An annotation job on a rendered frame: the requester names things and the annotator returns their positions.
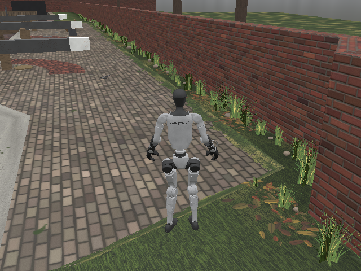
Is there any robot left forearm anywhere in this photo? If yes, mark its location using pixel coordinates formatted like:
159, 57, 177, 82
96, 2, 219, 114
148, 135, 158, 153

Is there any left robot upper arm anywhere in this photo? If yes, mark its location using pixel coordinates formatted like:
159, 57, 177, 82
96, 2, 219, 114
153, 113, 168, 143

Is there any right robot hand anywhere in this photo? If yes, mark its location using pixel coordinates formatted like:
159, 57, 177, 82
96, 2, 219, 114
206, 148, 219, 160

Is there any robot right forearm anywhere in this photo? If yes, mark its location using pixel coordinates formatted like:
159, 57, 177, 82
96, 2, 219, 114
204, 135, 216, 152

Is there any right robot upper arm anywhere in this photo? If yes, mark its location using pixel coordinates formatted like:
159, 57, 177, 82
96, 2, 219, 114
192, 113, 209, 144

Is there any left robot hand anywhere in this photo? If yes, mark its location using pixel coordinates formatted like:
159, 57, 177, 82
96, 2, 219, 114
146, 150, 159, 161

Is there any humanoid robot torso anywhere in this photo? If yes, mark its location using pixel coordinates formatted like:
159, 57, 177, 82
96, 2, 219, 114
167, 111, 193, 169

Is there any left robot foot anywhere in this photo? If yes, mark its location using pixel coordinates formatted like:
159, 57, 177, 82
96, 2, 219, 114
165, 218, 178, 233

